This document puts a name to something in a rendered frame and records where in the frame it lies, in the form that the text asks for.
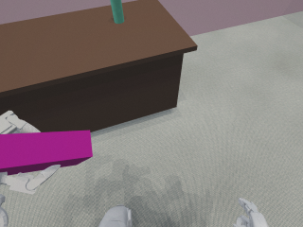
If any table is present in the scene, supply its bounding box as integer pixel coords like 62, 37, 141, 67
0, 0, 198, 132

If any robot left thigh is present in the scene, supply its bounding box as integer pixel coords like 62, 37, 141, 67
98, 205, 133, 227

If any robot left hand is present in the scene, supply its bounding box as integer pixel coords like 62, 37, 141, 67
0, 111, 61, 195

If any robot right hand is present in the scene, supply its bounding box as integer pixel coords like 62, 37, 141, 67
233, 198, 269, 227

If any sponge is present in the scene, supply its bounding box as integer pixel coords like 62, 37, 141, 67
0, 130, 93, 175

